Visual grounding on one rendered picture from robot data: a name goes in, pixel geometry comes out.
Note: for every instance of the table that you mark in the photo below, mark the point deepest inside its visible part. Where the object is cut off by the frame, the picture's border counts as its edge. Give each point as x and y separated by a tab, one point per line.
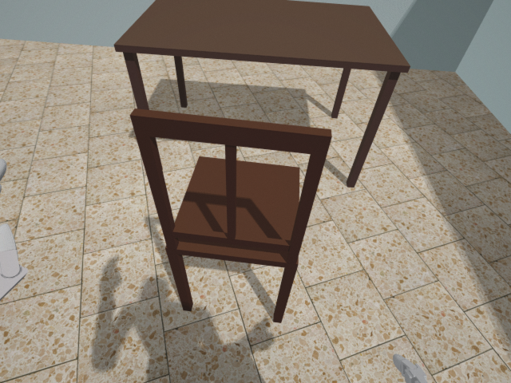
272	31

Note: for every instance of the robot left hand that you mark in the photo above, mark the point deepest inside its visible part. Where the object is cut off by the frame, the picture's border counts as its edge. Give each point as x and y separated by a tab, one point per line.
11	272

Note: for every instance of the chair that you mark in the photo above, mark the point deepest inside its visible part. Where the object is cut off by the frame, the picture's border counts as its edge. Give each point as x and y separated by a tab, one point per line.
234	210

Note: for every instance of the robot right hand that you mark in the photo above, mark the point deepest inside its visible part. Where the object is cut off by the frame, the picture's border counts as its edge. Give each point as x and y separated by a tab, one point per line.
412	373

